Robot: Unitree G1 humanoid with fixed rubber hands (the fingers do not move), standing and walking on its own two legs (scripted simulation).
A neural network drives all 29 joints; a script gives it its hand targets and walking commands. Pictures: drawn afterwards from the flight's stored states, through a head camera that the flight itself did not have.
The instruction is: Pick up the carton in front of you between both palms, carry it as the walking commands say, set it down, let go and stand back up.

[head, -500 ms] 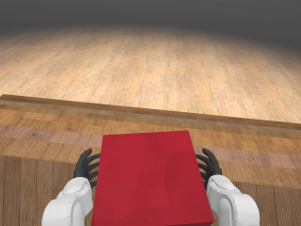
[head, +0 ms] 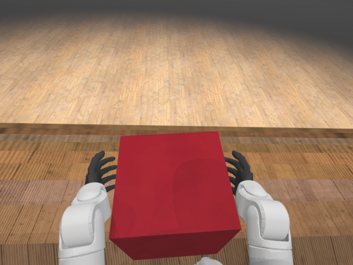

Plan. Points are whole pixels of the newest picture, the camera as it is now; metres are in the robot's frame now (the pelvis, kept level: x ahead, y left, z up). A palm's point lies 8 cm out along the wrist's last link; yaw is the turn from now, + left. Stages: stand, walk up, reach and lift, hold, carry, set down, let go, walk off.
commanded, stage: carry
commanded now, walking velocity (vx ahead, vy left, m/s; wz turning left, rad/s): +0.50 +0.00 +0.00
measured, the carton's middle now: (172, 200) +0.28 -0.01 +0.02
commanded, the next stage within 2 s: none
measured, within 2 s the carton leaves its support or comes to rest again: neither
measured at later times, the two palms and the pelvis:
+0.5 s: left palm (122, 94) +0.64 +0.12 +0.06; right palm (211, 94) +0.65 -0.18 +0.06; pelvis +0.31 -0.04 -0.02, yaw +1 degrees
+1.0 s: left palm (121, 86) +1.01 +0.18 -0.14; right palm (181, 91) +0.96 -0.13 -0.14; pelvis +0.66 +0.07 -0.24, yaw -1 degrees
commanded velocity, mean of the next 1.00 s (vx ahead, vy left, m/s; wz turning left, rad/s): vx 0.50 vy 0.00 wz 0.00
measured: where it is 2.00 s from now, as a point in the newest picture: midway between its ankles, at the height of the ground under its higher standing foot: (127, 165)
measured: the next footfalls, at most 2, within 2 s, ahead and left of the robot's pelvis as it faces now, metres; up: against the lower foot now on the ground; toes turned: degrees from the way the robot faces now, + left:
right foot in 0.22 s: +0.34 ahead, -0.09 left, +0.00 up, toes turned -7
left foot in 0.86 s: +0.72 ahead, +0.06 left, -0.18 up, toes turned +5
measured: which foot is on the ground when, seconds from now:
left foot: down 0.00-0.20, up 0.22-0.84, down 0.86-1.00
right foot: up 0.00-0.20, down 0.22-0.84, up 0.86-1.00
